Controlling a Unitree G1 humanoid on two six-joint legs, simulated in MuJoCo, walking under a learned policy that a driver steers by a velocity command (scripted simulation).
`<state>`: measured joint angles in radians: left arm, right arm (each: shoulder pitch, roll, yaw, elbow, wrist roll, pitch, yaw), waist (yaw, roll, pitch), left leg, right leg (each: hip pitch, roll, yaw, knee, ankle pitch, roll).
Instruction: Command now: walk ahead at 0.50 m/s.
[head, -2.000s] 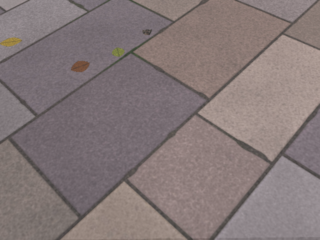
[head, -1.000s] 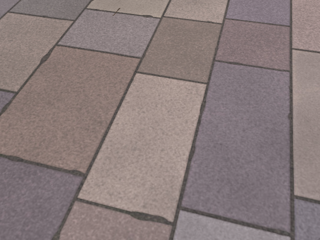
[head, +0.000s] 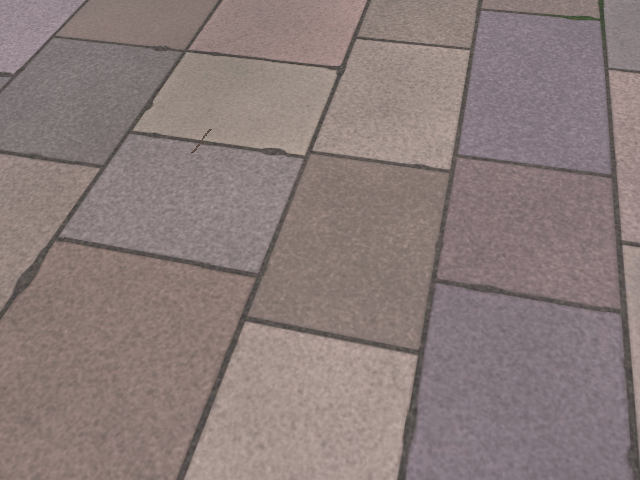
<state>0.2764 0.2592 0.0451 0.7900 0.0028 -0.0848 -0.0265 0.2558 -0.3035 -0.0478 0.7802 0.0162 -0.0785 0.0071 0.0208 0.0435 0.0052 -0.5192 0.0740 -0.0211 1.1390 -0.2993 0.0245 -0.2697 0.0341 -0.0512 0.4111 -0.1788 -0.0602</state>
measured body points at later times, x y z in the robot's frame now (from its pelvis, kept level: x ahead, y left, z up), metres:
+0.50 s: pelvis +0.29 +0.06 -0.01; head +0.32 +0.07 +0.44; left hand +0.35 +0.34 -0.14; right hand +0.42 -0.21 -0.11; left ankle +0.35 +0.14 -0.74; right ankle +0.19 -0.09 -0.65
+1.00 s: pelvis +0.57 +0.01 -0.01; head +0.60 +0.00 +0.44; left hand +0.74 +0.26 -0.11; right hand +0.59 -0.27 -0.15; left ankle +0.42 +0.14 -0.66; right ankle +0.64 -0.09 -0.74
